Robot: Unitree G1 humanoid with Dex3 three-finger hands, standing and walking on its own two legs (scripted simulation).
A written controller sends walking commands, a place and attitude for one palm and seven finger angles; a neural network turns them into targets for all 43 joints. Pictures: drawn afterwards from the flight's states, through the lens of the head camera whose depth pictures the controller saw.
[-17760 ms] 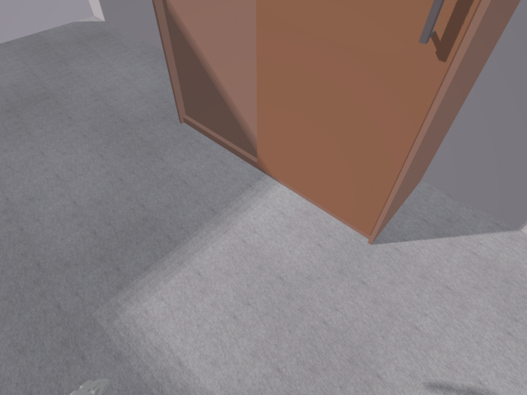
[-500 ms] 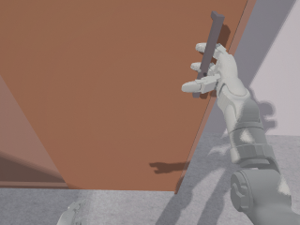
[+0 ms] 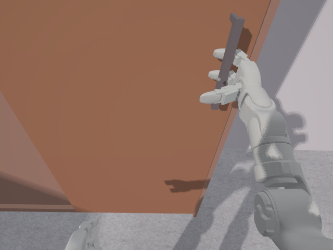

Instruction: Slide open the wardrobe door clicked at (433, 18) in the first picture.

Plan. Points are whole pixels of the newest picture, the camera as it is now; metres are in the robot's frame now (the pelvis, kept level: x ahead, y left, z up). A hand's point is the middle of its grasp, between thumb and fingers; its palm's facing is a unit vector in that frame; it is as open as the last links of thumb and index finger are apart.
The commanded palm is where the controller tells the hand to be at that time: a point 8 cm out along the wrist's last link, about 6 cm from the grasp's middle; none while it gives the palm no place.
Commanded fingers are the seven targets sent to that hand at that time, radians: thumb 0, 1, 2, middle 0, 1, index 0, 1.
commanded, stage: grip the handle and tug to test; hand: right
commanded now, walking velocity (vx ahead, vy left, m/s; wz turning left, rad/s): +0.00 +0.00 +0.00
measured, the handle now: (223, 66) +0.49 -0.09 +0.24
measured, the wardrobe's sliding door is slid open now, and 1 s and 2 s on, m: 0.00 0.00 0.00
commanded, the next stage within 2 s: tug the door sideways, standing still in 1.50 s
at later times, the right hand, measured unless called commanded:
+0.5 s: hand (218, 79) +0.43 -0.07 +0.24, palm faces -0.09 +1.00 +0.00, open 9.9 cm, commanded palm +0.41 -0.12 +0.24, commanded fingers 0.00 -0.53 -0.74 0.41 1.35 0.41 1.35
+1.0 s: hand (217, 79) +0.43 -0.07 +0.24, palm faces -0.08 +1.00 +0.00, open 5.4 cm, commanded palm +0.40 -0.12 +0.24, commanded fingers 0.00 -0.90 -0.90 0.45 1.40 0.45 1.40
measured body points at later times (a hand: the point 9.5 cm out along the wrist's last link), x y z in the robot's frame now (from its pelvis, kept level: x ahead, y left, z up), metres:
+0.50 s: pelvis +0.00 +0.00 +0.00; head -0.02 +0.01 +0.45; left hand +0.12 +0.23 -0.11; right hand +0.43 -0.13 +0.24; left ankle +0.02 +0.11 -0.74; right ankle -0.03 -0.11 -0.74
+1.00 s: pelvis +0.00 +0.00 +0.00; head -0.02 +0.01 +0.45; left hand +0.13 +0.24 -0.11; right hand +0.43 -0.13 +0.24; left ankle +0.02 +0.11 -0.74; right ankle -0.03 -0.11 -0.74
